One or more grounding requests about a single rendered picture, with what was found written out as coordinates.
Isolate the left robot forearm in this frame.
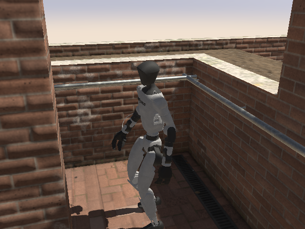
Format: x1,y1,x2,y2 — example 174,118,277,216
162,127,176,167

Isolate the robot right foot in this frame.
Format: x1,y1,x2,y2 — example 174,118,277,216
138,197,162,208

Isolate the robot left upper arm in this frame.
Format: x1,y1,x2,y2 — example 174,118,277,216
152,95,176,135

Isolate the humanoid robot head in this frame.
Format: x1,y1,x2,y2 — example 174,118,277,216
137,61,161,95

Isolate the right robot forearm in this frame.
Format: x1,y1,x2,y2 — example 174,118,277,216
122,109,141,134

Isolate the robot left hand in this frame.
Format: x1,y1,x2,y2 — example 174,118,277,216
155,166,172,184

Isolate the robot right hand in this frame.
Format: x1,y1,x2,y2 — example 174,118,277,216
112,130,127,151

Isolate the robot right upper arm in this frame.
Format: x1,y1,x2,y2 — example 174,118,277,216
136,85,144,115

